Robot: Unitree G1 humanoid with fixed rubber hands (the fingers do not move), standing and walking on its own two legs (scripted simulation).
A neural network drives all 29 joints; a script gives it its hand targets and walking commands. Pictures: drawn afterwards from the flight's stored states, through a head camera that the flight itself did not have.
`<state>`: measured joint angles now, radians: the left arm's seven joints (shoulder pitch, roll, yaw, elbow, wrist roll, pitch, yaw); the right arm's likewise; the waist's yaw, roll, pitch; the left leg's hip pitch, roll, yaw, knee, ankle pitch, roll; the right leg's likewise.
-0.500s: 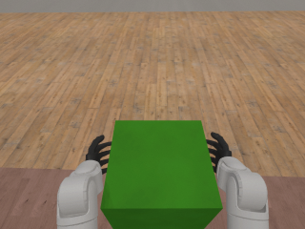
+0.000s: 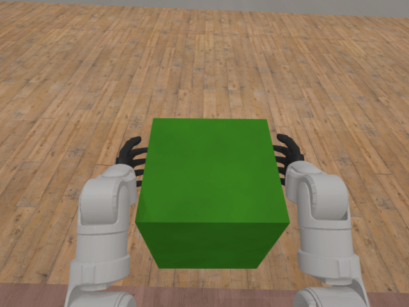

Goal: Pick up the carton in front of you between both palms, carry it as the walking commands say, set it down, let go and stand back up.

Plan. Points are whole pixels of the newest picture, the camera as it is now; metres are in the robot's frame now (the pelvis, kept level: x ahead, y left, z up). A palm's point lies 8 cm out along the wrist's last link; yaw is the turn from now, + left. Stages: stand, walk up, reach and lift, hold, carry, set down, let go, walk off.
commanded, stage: carry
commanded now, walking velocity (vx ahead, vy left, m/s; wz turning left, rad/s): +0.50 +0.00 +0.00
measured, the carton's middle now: (208, 199) +0.33 -0.01 +0.05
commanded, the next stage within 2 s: none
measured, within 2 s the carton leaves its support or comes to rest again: neither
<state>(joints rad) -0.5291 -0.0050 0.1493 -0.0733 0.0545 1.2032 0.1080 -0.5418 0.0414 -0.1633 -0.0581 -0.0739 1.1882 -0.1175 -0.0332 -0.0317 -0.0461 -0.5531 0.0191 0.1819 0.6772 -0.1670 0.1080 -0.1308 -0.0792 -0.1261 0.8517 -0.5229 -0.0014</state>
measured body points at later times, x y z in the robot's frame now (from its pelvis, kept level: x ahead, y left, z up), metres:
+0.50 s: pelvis +0.30 -0.01 +0.01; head +0.37 +0.00 +0.46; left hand +0.66 +0.18 +0.10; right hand +0.69 -0.13 +0.10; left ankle +0.19 +0.09 -0.62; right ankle +0.31 -0.07 -0.71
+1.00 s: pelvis +0.66 +0.06 -0.12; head +0.71 +0.07 +0.33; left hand +1.04 +0.19 -0.04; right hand +1.02 -0.11 -0.04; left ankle +0.69 +0.09 -0.83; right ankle +0.61 -0.08 -0.72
